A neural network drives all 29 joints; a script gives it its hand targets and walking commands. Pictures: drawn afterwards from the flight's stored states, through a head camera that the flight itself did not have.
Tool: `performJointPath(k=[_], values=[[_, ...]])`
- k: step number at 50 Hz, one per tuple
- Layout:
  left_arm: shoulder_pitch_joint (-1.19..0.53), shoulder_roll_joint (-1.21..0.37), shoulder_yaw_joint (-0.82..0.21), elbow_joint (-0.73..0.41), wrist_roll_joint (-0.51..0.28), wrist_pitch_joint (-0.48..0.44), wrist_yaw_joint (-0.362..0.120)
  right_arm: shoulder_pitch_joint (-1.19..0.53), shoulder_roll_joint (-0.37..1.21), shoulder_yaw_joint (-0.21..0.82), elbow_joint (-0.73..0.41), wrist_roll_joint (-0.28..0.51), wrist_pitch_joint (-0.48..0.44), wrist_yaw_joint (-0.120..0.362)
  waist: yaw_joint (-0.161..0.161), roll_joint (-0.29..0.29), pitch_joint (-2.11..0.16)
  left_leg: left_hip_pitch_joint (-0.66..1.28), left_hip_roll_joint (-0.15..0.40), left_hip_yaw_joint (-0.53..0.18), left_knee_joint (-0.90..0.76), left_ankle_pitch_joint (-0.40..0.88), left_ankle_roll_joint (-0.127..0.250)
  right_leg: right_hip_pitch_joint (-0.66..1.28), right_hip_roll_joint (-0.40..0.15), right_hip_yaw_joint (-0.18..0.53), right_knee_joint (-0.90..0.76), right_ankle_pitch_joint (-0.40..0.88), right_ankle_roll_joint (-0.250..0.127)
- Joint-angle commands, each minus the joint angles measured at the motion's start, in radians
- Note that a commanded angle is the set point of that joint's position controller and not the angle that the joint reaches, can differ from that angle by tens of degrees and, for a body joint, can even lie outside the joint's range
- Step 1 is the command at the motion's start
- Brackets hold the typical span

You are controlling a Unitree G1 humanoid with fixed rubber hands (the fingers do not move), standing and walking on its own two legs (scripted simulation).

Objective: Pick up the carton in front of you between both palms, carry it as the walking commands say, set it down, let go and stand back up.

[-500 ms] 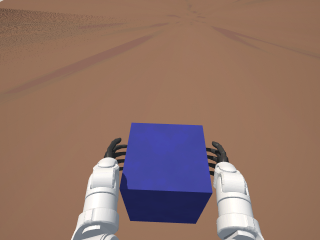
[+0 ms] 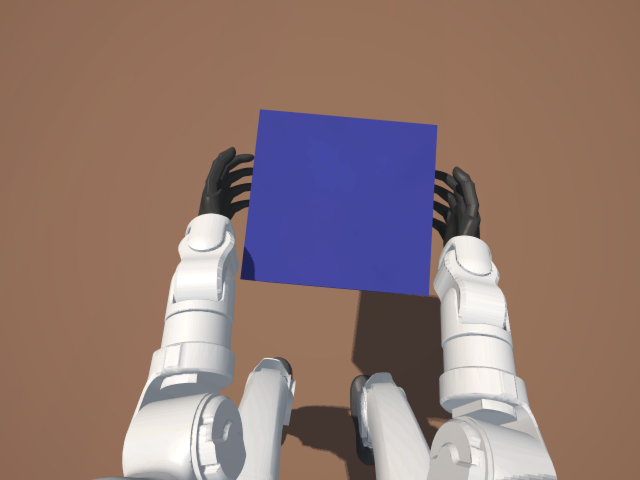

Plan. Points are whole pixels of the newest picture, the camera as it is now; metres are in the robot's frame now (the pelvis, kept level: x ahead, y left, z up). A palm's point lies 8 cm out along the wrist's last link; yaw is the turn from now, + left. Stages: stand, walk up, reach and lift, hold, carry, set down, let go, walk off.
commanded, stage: set down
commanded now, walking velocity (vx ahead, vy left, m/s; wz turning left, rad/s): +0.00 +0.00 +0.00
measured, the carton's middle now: (336, 219) +0.45 +0.01 -0.16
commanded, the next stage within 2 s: none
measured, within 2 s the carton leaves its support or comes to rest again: rests again in 1.46 s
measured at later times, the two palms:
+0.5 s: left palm (240, 217) +0.46 +0.17 -0.23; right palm (421, 228) +0.46 -0.13 -0.22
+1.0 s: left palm (250, 221) +0.50 +0.17 -0.38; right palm (395, 230) +0.50 -0.12 -0.38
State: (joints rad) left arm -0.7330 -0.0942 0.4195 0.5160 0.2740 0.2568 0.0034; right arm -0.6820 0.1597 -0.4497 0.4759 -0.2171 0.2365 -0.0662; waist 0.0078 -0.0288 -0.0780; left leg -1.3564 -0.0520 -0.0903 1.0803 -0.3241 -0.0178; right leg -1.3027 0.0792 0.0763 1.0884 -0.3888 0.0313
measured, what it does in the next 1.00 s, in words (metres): lowers itself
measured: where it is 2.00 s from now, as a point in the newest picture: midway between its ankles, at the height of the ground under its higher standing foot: (317, 425)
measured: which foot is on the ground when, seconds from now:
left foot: down 0.00-1.00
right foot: down 0.00-1.00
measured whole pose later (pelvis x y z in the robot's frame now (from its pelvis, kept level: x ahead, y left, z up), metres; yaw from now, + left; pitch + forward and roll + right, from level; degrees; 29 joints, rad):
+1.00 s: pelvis -0.04 +0.00 -0.24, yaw -2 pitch +46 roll -2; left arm -1.33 0.17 0.40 0.79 0.15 0.30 0.08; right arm -1.33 -0.10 -0.39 0.79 -0.11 0.28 -0.16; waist 0.03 -0.02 0.13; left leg -2.24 -0.11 -0.09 1.95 -0.51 -0.06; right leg -2.18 0.16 0.06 1.97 -0.60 0.08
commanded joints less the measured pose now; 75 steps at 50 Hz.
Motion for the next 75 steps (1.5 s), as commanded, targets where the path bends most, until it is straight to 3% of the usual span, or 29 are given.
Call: performJointPath(k=[1,7,14,24,38,53,55,57,63,69,75], values=[[-0.518,-0.961,-0.575,0.099,-0.094,0.025,-0.246,-0.632,0.894,0.599,0.085,0.086,0.023,0.290,0.013,0.056,-0.902,0.582,-0.083,0.074,0.000,0.275,-0.017,0.179,0.095,-0.093,-0.027,0.192,0.008],[-0.610,-0.953,-0.509,0.160,-0.082,0.049,-0.241,-0.714,0.867,0.498,0.177,0.060,0.047,0.318,0.000,0.069,-0.897,0.457,-0.084,0.075,0.090,0.236,-0.019,-0.021,0.100,-0.114,0.078,0.141,0.000],[-0.735,-0.921,-0.525,0.154,-0.123,0.021,-0.203,-0.822,0.838,0.498,0.191,0.095,0.021,0.292,-0.006,0.080,-1.044,0.358,-0.095,0.088,0.237,0.284,-0.029,-0.155,0.110,-0.127,0.224,0.166,0.006],[-0.892,-0.847,-0.530,0.156,-0.175,0.026,-0.173,-0.988,0.795,0.532,0.180,0.162,0.028,0.244,0.018,0.061,-1.156,0.204,-0.106,0.129,0.413,0.232,-0.033,-0.226,0.118,-0.147,0.395,0.136,0.022],[-1.074,-0.722,-0.445,0.225,-0.199,0.019,-0.189,-1.186,0.708,0.482,0.231,0.176,0.018,0.180,0.037,0.030,-1.091,-0.061,-0.099,0.169,0.617,0.161,-0.031,-0.286,0.115,-0.158,0.586,0.114,0.027],[-1.263,-0.593,-0.480,0.239,-0.297,-0.004,-0.190,-1.380,0.577,0.530,0.256,0.276,-0.014,0.159,0.049,0.036,-1.067,-0.098,-0.072,0.174,0.830,0.210,-0.029,-0.355,0.094,-0.175,0.808,0.138,0.021],[-1.286,-0.579,-0.492,0.237,-0.315,-0.010,-0.187,-1.399,0.561,0.539,0.260,0.294,-0.020,0.159,0.049,0.041,-1.067,-0.085,-0.068,0.171,0.856,0.229,-0.027,-0.370,0.090,-0.176,0.837,0.147,0.019],[-1.329,-0.574,-0.500,0.208,-0.336,-0.018,-0.191,-1.412,0.557,0.552,0.257,0.304,-0.025,0.159,0.064,0.008,-1.040,-0.155,-0.067,0.169,0.869,0.227,-0.021,-0.344,0.084,-0.168,0.860,0.165,0.015],[-1.303,-0.574,-0.516,0.201,-0.387,-0.038,-0.191,-1.429,0.597,0.638,0.207,0.363,-0.047,0.151,0.095,-0.057,-1.107,-0.099,-0.067,0.156,0.922,0.373,-0.003,-0.306,0.086,-0.165,0.920,0.297,0.020],[-1.222,-0.563,-0.453,0.292,-0.345,-0.042,-0.210,-1.357,0.600,0.590,0.293,0.337,-0.048,0.160,0.107,-0.067,-0.910,-0.260,-0.064,0.158,0.937,0.281,-0.001,-0.377,0.091,-0.146,0.927,0.247,0.011],[-1.272,-0.516,-0.436,0.279,-0.334,-0.057,-0.223,-1.351,0.560,0.528,0.349,0.308,-0.058,0.162,0.095,-0.048,-0.782,-0.341,-0.056,0.154,0.952,0.204,0.004,-0.426,0.091,-0.129,0.933,0.183,-0.005]])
